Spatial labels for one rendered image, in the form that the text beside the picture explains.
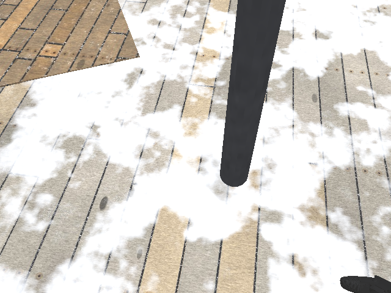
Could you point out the right robot hand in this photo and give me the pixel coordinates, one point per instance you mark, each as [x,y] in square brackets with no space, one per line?
[357,284]

